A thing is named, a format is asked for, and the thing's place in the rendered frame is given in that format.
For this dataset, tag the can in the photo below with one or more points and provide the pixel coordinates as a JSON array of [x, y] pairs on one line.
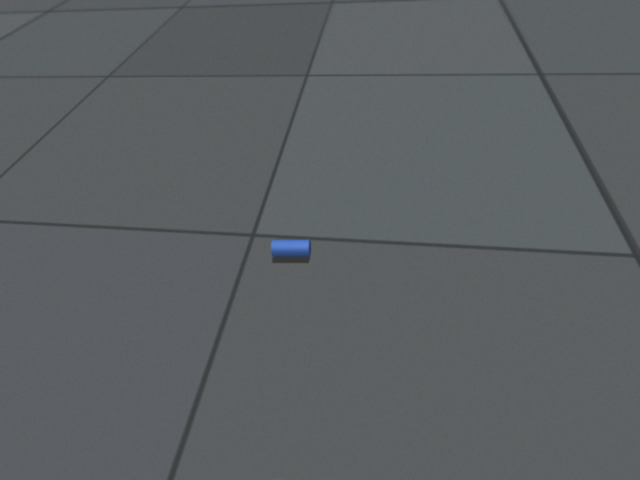
[[290, 248]]

